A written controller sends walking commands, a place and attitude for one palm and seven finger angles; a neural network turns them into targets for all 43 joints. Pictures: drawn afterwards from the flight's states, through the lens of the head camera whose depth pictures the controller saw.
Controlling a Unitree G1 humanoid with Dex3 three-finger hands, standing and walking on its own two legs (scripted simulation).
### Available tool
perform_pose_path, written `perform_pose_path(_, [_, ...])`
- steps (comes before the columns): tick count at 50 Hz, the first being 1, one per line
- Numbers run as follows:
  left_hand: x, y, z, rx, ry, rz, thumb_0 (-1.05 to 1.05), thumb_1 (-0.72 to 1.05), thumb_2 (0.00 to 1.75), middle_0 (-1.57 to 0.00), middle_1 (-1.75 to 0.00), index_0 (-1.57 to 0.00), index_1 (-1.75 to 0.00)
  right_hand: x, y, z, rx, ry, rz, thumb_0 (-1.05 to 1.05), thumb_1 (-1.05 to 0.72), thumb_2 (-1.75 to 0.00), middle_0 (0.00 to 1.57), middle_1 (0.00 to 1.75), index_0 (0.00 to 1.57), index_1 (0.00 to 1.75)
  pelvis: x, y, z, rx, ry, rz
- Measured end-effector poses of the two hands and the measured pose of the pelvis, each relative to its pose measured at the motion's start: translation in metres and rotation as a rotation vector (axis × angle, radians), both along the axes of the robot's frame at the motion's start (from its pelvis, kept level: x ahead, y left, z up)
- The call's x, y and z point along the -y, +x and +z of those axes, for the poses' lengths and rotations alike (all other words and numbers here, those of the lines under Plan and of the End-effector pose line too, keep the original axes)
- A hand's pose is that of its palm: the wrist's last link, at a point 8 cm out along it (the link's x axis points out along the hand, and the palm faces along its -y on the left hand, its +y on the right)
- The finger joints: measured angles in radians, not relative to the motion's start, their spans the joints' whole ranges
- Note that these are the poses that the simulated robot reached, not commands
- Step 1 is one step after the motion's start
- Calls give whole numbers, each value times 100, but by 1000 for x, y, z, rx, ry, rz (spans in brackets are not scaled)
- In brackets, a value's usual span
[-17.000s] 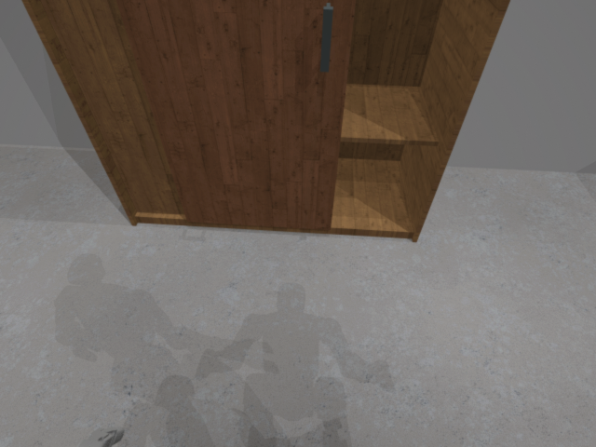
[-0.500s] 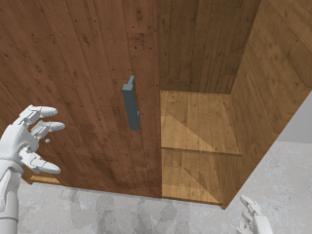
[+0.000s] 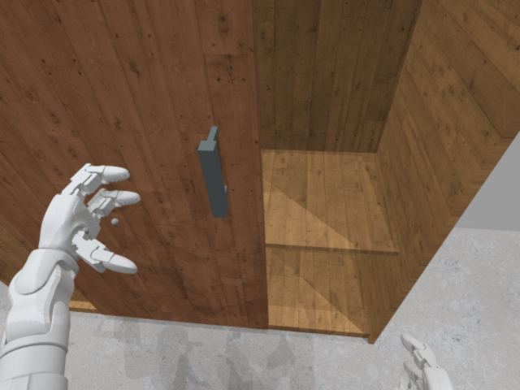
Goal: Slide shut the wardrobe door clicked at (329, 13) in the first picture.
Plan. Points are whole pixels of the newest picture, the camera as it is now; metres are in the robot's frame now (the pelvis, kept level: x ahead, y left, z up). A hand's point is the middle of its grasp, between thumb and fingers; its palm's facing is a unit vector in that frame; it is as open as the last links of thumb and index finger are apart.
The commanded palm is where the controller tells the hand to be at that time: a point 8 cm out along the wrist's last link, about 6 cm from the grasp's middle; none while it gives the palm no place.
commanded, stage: move the hooked fingers beside the handle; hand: left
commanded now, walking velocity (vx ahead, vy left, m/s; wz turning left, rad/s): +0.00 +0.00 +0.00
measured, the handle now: (217, 173) +0.44 +0.10 +0.10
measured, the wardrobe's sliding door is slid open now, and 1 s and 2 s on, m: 0.37 0.37 0.37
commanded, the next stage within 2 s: none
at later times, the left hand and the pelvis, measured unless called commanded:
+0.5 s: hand (151, 209) +0.35 +0.19 +0.12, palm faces -0.03 -1.00 -0.04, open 13.9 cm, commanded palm +0.32 +0.24 +0.12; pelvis +0.00 +0.00 +0.00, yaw +0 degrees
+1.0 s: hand (168, 188) +0.39 +0.17 +0.13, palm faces -0.03 -1.00 -0.03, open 13.9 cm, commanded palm +0.35 +0.22 +0.11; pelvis +0.00 -0.01 +0.00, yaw -1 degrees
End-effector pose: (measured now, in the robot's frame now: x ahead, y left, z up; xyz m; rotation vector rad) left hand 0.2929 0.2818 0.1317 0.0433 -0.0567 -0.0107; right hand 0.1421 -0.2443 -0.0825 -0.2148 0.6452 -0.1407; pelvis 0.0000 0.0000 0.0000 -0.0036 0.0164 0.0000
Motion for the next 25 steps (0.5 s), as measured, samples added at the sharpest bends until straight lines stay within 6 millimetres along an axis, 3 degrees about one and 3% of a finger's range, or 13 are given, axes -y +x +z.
perform_pose_path(7, [5,11,-8,-47,3,13,-1,-50,30,-30,-120,-31,-120,-1,-2,-1,-10,8,-6,1,-91,-90,20,30,21,30,-1,0,0,-4,1,-4])
perform_pose_path(16, [19,21,-3,-4,-6,2,-1,-50,30,-30,-120,-31,-120,-2,0,-2,-25,11,0,1,-91,-90,20,30,21,30,-1,2,0,-6,3,-3])
perform_pose_path(25, [39,34,-11,-39,-4,-19,-1,-50,30,-30,-120,-31,-120,-1,-1,-5,-39,22,-5,1,-91,-90,20,30,21,30,0,2,0,-13,5,-7])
